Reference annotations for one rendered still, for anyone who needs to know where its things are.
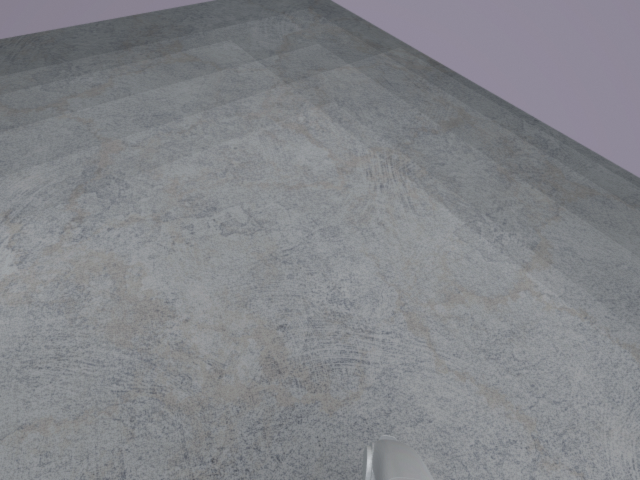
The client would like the right robot thigh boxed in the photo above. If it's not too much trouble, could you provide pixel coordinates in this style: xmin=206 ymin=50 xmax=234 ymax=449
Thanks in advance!
xmin=362 ymin=439 xmax=434 ymax=480

